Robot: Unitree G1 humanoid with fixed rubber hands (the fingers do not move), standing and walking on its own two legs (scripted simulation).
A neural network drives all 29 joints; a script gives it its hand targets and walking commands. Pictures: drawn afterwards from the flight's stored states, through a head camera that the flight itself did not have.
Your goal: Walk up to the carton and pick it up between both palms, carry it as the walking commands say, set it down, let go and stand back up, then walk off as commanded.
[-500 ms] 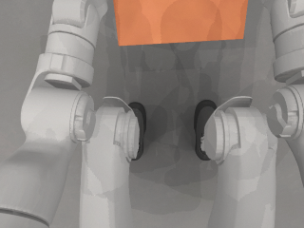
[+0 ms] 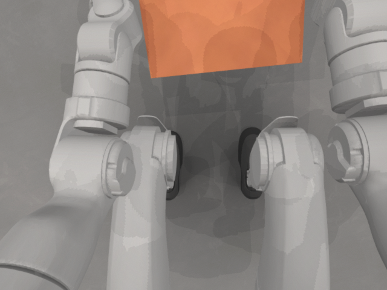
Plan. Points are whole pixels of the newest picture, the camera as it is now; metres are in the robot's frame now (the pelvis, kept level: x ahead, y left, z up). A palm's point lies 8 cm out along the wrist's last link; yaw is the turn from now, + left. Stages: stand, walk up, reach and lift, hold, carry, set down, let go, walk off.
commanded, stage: reach and lift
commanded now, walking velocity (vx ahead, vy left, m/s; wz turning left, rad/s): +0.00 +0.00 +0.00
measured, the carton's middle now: (217, 1) +0.55 -0.01 -0.19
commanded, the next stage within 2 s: none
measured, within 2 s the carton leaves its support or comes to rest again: neither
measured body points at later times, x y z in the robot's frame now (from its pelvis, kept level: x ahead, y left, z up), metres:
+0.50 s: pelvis +0.00 +0.00 +0.05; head +0.33 -0.02 +0.34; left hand +0.53 +0.16 -0.05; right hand +0.56 -0.16 -0.05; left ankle +0.15 +0.13 -0.37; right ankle +0.16 -0.11 -0.37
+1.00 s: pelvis -0.02 +0.00 +0.10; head +0.29 -0.02 +0.41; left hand +0.51 +0.16 +0.02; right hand +0.53 -0.16 +0.02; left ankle +0.15 +0.13 -0.37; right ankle +0.16 -0.11 -0.37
